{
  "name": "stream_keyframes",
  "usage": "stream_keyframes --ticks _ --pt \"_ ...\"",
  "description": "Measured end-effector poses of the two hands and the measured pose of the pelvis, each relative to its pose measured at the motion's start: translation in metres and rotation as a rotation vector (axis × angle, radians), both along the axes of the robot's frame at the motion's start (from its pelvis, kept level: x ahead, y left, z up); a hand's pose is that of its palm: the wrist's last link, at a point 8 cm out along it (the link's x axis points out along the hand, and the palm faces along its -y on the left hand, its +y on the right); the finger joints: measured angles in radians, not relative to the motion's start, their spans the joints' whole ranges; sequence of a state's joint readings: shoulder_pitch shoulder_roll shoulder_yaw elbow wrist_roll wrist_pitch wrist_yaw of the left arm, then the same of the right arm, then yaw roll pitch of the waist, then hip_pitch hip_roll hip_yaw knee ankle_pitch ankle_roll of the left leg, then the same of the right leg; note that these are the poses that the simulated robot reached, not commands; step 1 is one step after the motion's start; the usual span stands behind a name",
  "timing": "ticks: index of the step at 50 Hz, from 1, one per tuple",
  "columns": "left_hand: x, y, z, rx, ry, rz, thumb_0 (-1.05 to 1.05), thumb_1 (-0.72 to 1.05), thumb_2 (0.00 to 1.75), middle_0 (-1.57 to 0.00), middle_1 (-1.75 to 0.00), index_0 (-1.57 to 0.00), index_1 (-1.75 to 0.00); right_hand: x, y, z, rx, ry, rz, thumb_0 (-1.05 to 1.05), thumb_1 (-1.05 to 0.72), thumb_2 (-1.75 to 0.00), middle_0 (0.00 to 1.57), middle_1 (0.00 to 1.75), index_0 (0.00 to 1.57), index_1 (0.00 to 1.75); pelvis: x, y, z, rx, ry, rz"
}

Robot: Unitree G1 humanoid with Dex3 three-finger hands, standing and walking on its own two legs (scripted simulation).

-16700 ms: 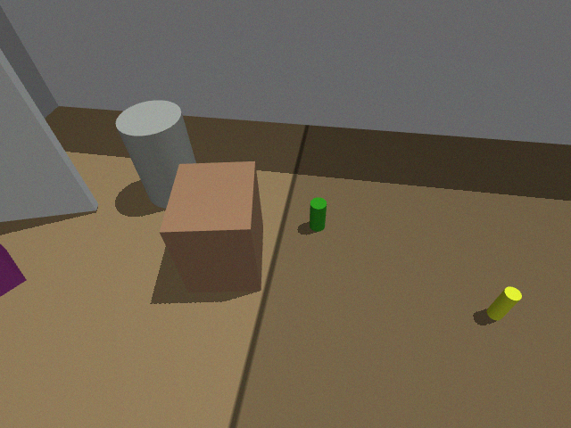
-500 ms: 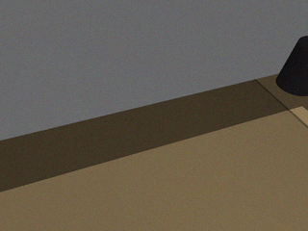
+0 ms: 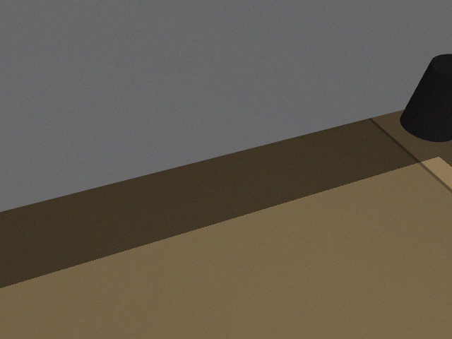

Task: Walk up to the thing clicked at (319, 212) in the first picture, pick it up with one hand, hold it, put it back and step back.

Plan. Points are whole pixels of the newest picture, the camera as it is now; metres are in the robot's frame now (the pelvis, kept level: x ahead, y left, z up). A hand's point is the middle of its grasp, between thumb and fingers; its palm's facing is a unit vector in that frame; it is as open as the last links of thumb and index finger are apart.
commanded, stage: stand
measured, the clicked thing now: out of the picture +0.09 +1.31 -0.70
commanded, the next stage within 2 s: none
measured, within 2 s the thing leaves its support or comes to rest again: neither
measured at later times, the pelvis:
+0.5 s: pelvis +0.00 +0.00 +0.00, yaw +0 degrees
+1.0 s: pelvis +0.01 +0.00 +0.00, yaw +0 degrees
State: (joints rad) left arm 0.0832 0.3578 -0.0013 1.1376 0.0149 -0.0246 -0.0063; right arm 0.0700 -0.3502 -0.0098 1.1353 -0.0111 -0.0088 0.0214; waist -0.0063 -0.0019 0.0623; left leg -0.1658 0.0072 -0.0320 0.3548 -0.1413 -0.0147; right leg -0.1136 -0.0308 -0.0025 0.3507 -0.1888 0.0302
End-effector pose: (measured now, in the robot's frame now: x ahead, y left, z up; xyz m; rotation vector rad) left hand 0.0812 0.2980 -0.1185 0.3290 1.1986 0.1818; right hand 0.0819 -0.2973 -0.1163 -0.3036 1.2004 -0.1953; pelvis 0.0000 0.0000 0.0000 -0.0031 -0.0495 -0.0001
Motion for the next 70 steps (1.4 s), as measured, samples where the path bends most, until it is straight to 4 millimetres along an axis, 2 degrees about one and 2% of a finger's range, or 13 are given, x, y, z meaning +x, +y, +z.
stream_keyframes --ticks 12,39,70 --pt "-0.017 -0.003 -0.004 -0.007 0.047 0.01 0.01 0.9 0.9 -0.21 -0.3 -0.2 -0.3 -0.011 -0.005 -0.001 -0.009 0.031 -0.013 0.0 -0.9 -0.9 0.2 0.3 0.21 0.3 -0.001 -0.002 0.001 -0.002 0.001 -0.002" --pt "-0.01 -0.001 -0.002 -0.003 0.036 0.004 0.01 0.9 0.9 -0.21 -0.3 -0.2 -0.3 -0.015 -0.004 -0.002 -0.008 0.045 -0.01 0.0 -0.9 -0.9 0.2 0.3 0.21 0.3 0.003 -0.002 0.001 -0.002 0.007 -0.003" --pt "-0.006 0.0 0.0 0.003 0.036 0.014 0.01 0.9 0.9 -0.21 -0.3 -0.2 -0.3 0.004 -0.001 -0.001 -0.006 0.017 0.009 0.0 -0.9 -0.9 0.2 0.3 0.21 0.3 0.011 -0.002 0.001 0.001 0.007 -0.001"
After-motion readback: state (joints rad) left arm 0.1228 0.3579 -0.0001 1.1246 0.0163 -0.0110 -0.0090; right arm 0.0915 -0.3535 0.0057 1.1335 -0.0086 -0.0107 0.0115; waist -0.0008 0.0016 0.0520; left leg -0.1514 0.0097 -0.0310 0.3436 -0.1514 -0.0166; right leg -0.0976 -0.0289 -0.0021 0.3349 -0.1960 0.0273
